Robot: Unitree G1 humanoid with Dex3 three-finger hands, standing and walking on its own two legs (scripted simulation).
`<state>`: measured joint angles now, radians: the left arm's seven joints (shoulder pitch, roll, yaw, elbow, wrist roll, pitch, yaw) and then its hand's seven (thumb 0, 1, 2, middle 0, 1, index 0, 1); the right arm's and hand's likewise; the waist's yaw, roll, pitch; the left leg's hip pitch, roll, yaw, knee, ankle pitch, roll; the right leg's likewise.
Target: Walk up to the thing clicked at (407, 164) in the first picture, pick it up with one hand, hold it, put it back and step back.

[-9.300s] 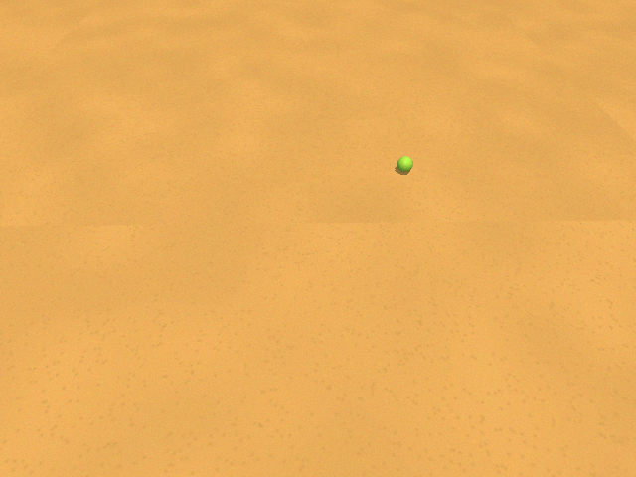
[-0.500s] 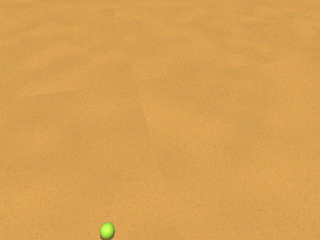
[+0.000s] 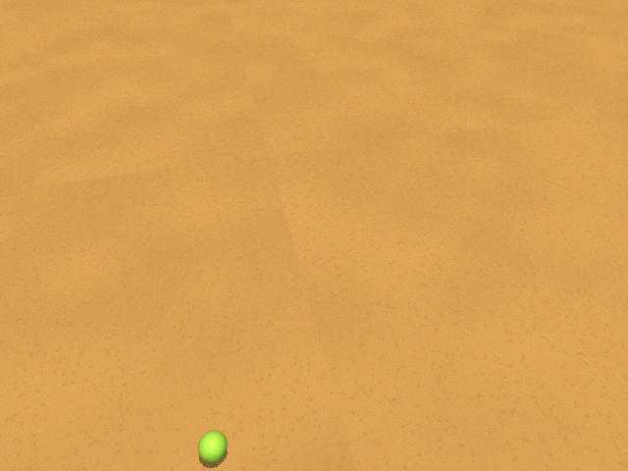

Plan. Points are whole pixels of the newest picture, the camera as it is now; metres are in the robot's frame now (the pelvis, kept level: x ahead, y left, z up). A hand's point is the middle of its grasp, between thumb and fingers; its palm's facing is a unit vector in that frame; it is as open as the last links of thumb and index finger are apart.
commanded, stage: walk up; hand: left
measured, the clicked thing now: (212, 445) +0.39 +0.28 -0.74
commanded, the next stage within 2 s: stand in 0.54 s
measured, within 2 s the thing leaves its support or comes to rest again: neither
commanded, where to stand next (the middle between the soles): +0.02 +0.03 m, yaw +2 degrees
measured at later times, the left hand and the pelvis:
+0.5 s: hand out of the picture +0.07 +0.27 -0.16, palm faces +0.03 -0.94 -0.33, open 7.4 cm; pelvis +0.00 +0.02 +0.00, yaw +1 degrees
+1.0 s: hand out of the picture +0.08 +0.28 -0.16, palm faces -0.03 -0.94 -0.34, open 7.4 cm; pelvis +0.01 +0.03 +0.00, yaw +0 degrees
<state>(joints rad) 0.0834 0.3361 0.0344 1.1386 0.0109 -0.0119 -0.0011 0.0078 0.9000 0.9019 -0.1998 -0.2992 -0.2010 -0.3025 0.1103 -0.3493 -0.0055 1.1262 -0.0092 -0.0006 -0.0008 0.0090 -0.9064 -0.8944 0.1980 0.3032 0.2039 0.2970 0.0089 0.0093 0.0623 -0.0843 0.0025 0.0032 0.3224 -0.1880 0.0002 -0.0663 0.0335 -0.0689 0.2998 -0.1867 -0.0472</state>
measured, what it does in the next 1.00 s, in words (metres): stands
